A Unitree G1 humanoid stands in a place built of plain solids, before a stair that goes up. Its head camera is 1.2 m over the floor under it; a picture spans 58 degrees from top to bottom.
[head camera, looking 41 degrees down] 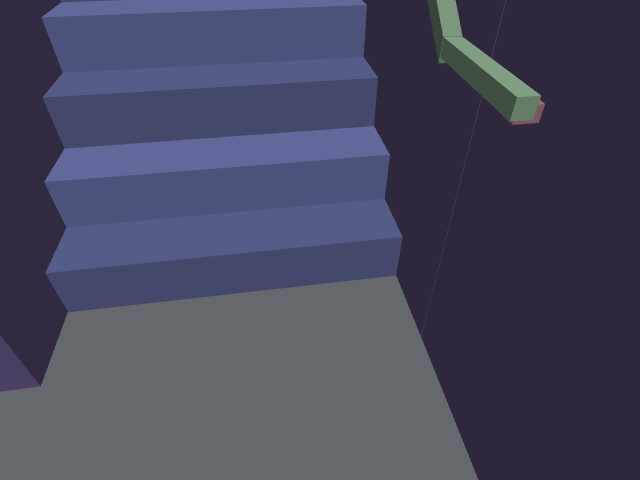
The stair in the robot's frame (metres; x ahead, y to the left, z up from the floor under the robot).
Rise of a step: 0.19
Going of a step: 0.24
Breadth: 1.20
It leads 9 degrees to the left of straight ahead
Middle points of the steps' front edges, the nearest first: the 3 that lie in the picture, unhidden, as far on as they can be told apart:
1.08 0.30 0.20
1.32 0.34 0.39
1.55 0.37 0.59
